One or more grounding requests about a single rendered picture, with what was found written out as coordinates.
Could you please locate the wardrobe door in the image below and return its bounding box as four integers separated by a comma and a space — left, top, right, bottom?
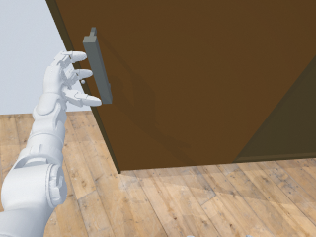
236, 55, 316, 158
55, 0, 316, 171

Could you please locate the handle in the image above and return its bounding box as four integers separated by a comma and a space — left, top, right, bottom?
83, 27, 113, 105

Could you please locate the robot left upper arm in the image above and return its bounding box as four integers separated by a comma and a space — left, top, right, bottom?
0, 163, 68, 237

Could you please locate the robot left forearm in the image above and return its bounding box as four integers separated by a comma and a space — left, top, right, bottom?
1, 93, 67, 210

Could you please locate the robot left hand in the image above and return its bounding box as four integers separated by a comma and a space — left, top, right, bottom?
42, 50, 102, 108

